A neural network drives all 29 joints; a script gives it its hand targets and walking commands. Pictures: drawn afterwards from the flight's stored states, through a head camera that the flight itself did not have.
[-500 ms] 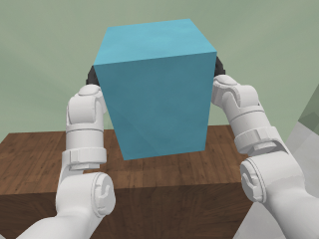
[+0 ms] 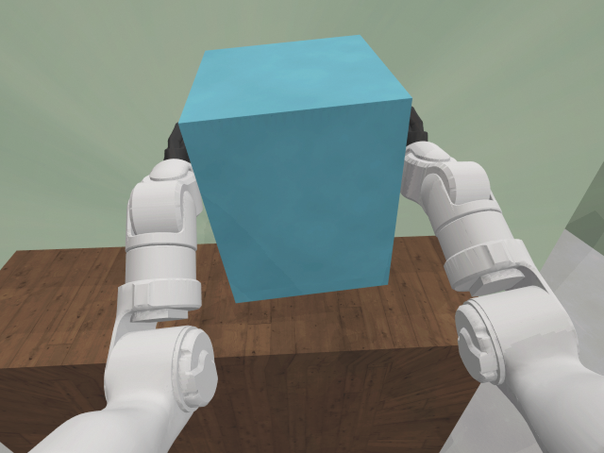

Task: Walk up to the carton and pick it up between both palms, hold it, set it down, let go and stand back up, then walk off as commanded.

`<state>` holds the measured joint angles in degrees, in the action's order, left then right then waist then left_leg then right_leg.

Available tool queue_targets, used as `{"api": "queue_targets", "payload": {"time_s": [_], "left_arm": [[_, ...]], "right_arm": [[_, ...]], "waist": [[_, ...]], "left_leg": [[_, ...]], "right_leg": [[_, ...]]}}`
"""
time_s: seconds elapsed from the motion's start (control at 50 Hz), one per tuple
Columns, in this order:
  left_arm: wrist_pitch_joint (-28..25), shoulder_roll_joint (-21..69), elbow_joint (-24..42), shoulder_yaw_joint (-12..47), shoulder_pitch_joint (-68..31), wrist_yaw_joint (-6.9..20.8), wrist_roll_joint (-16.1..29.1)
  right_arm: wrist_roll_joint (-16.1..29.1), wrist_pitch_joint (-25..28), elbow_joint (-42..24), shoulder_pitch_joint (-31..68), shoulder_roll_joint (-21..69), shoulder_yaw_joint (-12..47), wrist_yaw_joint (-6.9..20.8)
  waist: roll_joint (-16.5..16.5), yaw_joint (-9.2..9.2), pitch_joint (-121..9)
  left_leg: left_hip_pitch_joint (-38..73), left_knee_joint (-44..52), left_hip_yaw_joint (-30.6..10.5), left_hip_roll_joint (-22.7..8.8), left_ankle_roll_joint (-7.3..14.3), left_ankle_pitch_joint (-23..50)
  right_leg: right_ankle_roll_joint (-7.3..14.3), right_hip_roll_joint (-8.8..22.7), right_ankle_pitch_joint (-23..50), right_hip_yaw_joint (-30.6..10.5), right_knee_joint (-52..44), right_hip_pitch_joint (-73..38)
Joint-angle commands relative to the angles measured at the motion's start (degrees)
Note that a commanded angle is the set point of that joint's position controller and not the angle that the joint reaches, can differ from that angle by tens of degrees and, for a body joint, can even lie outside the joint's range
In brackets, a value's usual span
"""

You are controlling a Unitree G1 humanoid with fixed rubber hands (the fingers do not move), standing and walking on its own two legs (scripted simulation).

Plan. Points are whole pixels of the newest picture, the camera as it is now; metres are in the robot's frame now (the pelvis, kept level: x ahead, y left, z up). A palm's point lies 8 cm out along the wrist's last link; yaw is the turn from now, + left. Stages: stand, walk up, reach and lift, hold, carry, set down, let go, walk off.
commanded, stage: hold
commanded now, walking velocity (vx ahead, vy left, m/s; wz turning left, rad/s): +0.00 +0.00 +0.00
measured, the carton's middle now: (297, 169) +0.38 +0.01 +0.24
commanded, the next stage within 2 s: none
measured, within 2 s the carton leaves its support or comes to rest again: neither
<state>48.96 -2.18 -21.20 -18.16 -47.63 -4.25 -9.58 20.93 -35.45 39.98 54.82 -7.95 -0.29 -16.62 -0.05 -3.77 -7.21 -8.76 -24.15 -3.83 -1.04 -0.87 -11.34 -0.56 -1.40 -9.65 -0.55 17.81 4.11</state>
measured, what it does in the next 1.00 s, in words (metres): stands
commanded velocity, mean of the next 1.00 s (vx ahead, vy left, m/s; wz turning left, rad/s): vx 0.00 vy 0.00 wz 0.00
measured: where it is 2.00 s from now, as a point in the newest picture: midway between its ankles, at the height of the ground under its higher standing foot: outside the picture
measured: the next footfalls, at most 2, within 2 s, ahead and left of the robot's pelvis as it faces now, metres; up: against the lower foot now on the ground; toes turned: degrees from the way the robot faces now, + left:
none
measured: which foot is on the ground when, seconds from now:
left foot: down 0.00-1.00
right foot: down 0.00-1.00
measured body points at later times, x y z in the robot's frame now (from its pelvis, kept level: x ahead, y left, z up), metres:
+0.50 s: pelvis +0.00 +0.00 +0.00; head -0.08 +0.02 +0.44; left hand +0.38 +0.15 +0.24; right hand +0.39 -0.14 +0.26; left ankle +0.02 +0.12 -0.75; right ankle +0.00 -0.13 -0.75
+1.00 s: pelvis +0.00 +0.00 +0.00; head -0.08 +0.02 +0.44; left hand +0.38 +0.15 +0.24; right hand +0.39 -0.14 +0.26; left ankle +0.02 +0.12 -0.75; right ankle +0.00 -0.13 -0.75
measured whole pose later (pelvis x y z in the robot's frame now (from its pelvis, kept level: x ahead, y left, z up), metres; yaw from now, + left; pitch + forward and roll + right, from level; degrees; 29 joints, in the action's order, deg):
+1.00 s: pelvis +0.00 +0.00 +0.00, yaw +0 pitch -4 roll -2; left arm 48.8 -2.2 -21.8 -18.3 -47.8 -4.3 -9.6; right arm 21.0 -35.7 40.4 55.0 -8.1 0.0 -16.6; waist 0.0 -3.7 -7.5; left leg -8.7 -24.3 -4.4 -1.0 -1.0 -11.4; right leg -0.5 -1.7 -9.6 -0.9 17.7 3.9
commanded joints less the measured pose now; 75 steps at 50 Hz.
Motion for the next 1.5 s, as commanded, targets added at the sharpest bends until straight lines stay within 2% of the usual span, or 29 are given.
{"api": "queue_targets", "payload": {"time_s": [0.0,0.04,0.08,0.12,0.16,0.2,0.26,0.44,0.48,0.54,0.56,0.66,0.68,0.7,0.72,0.74,0.82,0.96,1.04,1.12,1.14,1.16,1.24,1.28,1.3,1.4,1.42,1.44,1.48], "left_arm": [[-6.3,35.7,14.8,28.4,-56.4,8.0,12.3],[-5.6,34.4,12.2,26.7,-54.4,8.3,10.8],[-5.8,33.3,12.2,25.1,-54.9,8.6,9.9],[-6.2,34.8,15.4,27.2,-56.5,8.3,11.2],[-5.8,35.0,15.1,27.8,-54.6,8.2,11.5],[-5.5,35.2,14.1,28.2,-54.3,8.3,11.2],[-5.5,34.1,14.0,26.8,-53.0,8.9,10.6],[-5.3,34.9,15.9,28.4,-54.4,8.8,11.2],[-5.4,34.8,15.3,28.2,-55.6,8.6,11.0],[-5.6,34.2,14.2,27.0,-56.6,8.6,10.8],[-5.4,34.4,13.7,27.3,-56.0,8.6,10.8],[-6.0,34.6,12.9,26.7,-57.3,8.6,10.9],[-5.9,35.0,12.6,27.2,-56.3,8.5,11.3],[-6.1,34.7,11.5,26.7,-56.5,8.3,11.2],[-6.2,35.0,11.7,26.8,-56.6,8.2,11.2],[-6.1,35.3,12.3,26.7,-55.5,8.2,11.0],[-5.9,34.4,10.1,26.0,-55.7,8.7,10.4],[-6.5,35.5,11.3,27.0,-56.6,8.2,11.6],[-6.9,35.0,12.1,26.5,-57.0,8.3,11.5],[-6.7,35.1,14.4,27.6,-56.7,8.2,11.9],[-6.3,34.4,12.3,26.2,-56.4,8.3,10.5],[-6.2,34.1,11.1,26.0,-55.9,8.3,10.5],[-6.3,35.1,13.9,28.1,-55.7,8.3,11.9],[-6.3,35.0,14.2,27.9,-55.8,8.3,11.7],[-6.2,35.1,13.9,27.5,-55.3,8.3,11.5],[-5.8,35.5,13.3,27.3,-54.9,8.4,10.9],[-6.0,35.6,13.8,28.1,-56.1,8.3,11.3],[-6.0,35.7,14.4,27.8,-56.2,8.3,11.1],[-6.1,35.2,14.2,27.6,-56.1,8.1,11.3]], "right_arm": [[10.4,1.8,-23.0,54.1,42.4,16.1,8.3],[9.6,1.0,-20.7,51.9,41.6,15.5,8.1],[9.6,1.2,-20.9,53.0,42.5,16.3,8.2],[10.9,1.5,-22.9,53.5,43.3,16.6,8.5],[11.3,1.6,-24.8,53.6,42.8,17.5,8.1],[10.8,1.2,-23.8,52.8,41.8,16.7,7.9],[10.3,1.1,-24.4,52.3,42.5,17.3,7.8],[10.8,1.0,-25.5,53.1,42.2,17.4,7.8],[10.0,0.8,-22.3,52.2,41.8,15.9,8.1],[9.8,0.6,-21.5,52.8,42.2,16.0,8.3],[9.4,0.7,-20.5,52.4,41.9,15.4,8.4],[9.9,1.2,-20.8,54.1,42.9,15.9,8.6],[9.6,1.5,-22.0,54.3,42.4,15.7,8.5],[9.8,1.6,-22.2,55.7,42.2,15.5,8.6],[9.7,1.2,-20.7,53.9,42.0,15.3,8.6],[10.2,1.3,-21.1,53.5,42.4,16.0,8.4],[9.1,1.3,-18.9,53.4,41.5,14.6,8.5],[10.0,2.1,-23.0,56.2,43.0,15.7,8.3],[9.8,1.7,-22.0,54.8,43.4,15.5,8.1],[10.8,1.5,-21.9,53.2,43.0,15.9,8.0],[9.9,1.1,-19.0,52.2,42.2,15.6,8.0],[9.9,1.1,-19.4,53.1,42.2,15.5,8.1],[10.8,1.5,-24.0,54.1,43.1,16.7,7.9],[10.6,1.1,-22.5,52.6,42.3,16.7,7.7],[10.8,1.2,-23.8,53.8,42.8,16.8,7.8],[10.4,1.4,-24.0,54.3,42.1,16.4,7.9],[9.9,1.2,-22.3,53.5,41.7,15.5,8.1],[10.5,1.4,-22.9,54.2,42.0,15.9,8.2],[10.4,1.2,-22.2,53.3,42.4,16.2,8.3]], "waist": [[-3.8,-1.09,-27.7],[-3.3,-0.97,-23.8],[-1.7,0.36,-23.4],[-3.0,0.05,-26.7],[-3.0,-0.17,-28.0],[-3.6,-0.98,-25.9],[-1.3,-0.62,-25.7],[-3.2,-0.72,-26.8],[-3.8,-1.06,-24.0],[-2.8,-0.15,-24.2],[-2.8,-0.89,-23.7],[-3.1,0.12,-25.0],[-2.6,-0.5,-25.9],[-2.3,0.25,-26.1],[-3.4,-0.57,-25.4],[-3.3,-0.27,-25.8],[-2.8,-0.5,-23.6],[-2.4,-0.32,-26.6],[-1.8,-0.37,-26.0],[-3.4,-0.73,-26.4],[-3.9,-0.4,-23.5],[-2.3,-0.27,-23.0],[-2.8,-0.57,-28.2],[-3.5,-1.16,-27.0],[-2.2,-0.47,-26.4],[-2.8,-0.4,-25.6],[-3.7,-1.32,-25.2],[-4.0,-0.42,-25.8],[-3.2,-0.39,-25.7]], "left_leg": [[9.3,2.0,1.0,3.4,-2.3,16.6],[8.4,2.6,1.1,3.4,-2.0,15.0],[7.5,3.1,1.5,3.6,-1.4,13.6],[8.7,2.6,1.5,3.5,-1.9,15.4],[9.4,1.6,1.2,3.5,-2.0,18.4],[9.6,2.0,1.0,3.3,-2.5,17.8],[8.9,2.4,1.5,3.6,-1.5,16.6],[9.9,1.9,1.2,3.4,-2.3,17.7],[8.9,2.6,1.1,3.3,-2.4,15.4],[8.1,3.2,1.4,3.2,-2.1,12.8],[8.1,3.0,1.1,3.1,-2.2,13.7],[7.9,3.0,1.5,3.2,-1.8,12.6],[8.5,2.8,1.1,3.2,-1.9,13.7],[7.9,2.6,1.2,3.2,-1.8,13.6],[8.7,2.8,1.1,3.1,-2.0,13.3],[8.6,2.3,1.2,3.3,-1.9,15.5],[7.8,3.2,1.1,3.1,-1.9,12.0],[8.4,2.4,1.1,3.3,-1.6,13.9],[7.8,2.7,1.2,3.6,-1.5,13.2],[8.5,2.3,1.1,3.8,-2.0,15.4],[8.0,2.8,1.0,3.5,-2.0,13.6],[7.2,3.1,1.1,3.5,-1.6,11.8],[9.0,2.0,1.2,3.6,-1.9,16.1],[9.4,2.0,0.9,3.5,-2.1,16.3],[9.1,2.0,1.0,3.5,-1.8,16.0],[8.7,2.3,1.2,3.2,-2.1,15.4],[8.8,2.5,0.9,3.1,-2.6,14.8],[8.9,2.4,1.0,3.1,-2.5,15.1],[8.8,2.4,0.9,3.1,-2.3,14.8]], "right_leg": [[-2.3,-3.2,14.8,0.2,-0.9,-5.3],[-2.5,-3.0,13.5,0.1,-1.4,-5.1],[-2.9,-2.9,12.2,0.2,-1.7,-5.6],[-2.7,-3.4,13.3,0.6,-0.9,-5.6],[-2.7,-3.3,17.0,0.1,-0.6,-6.7],[-2.5,-3.6,15.4,0.4,-1.0,-5.6],[-2.9,-3.1,15.8,0.3,-1.4,-7.1],[-2.5,-3.6,15.3,0.4,-1.0,-6.0],[-2.2,-3.4,12.7,0.3,-1.5,-5.1],[-2.3,-3.2,10.6,0.4,-1.5,-4.2],[-2.2,-3.3,11.4,0.3,-1.5,-4.8],[-2.3,-3.2,10.7,0.1,-1.5,-4.3],[-2.2,-3.3,11.9,0.3,-1.5,-4.9],[-2.3,-3.3,11.6,0.3,-1.6,-4.8],[-2.1,-3.3,11.4,0.2,-1.5,-3.6],[-2.2,-3.2,13.7,0.0,-1.3,-5.0],[-2.1,-3.1,10.3,0.2,-1.9,-3.8],[-2.3,-3.3,12.5,0.3,-1.5,-4.9],[-2.7,-3.2,11.8,0.3,-1.7,-4.5],[-2.5,-3.0,14.4,0.0,-1.3,-5.4],[-2.5,-3.0,11.5,0.2,-1.6,-4.0],[-2.5,-3.1,10.1,0.2,-2.1,-3.8],[-2.7,-3.4,15.4,0.2,-1.0,-6.2],[-2.5,-3.3,15.6,-0.1,-1.2,-5.8],[-2.7,-3.3,14.7,0.1,-1.4,-5.6],[-2.4,-3.6,12.5,0.4,-1.5,-5.2],[-2.1,-3.6,12.2,0.3,-1.5,-4.6],[-2.2,-3.6,11.9,0.3,-1.3,-4.6],[-2.2,-3.4,12.4,0.0,-1.5,-4.8]]}}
